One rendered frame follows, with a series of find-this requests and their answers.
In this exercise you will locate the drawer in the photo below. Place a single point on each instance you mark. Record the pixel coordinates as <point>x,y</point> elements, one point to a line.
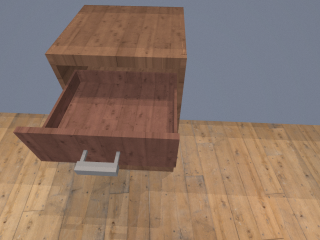
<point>104,112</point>

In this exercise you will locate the cabinet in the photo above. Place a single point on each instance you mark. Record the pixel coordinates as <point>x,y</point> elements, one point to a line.
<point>123,38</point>

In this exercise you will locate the handle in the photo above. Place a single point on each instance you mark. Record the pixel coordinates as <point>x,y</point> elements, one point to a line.
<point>83,167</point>

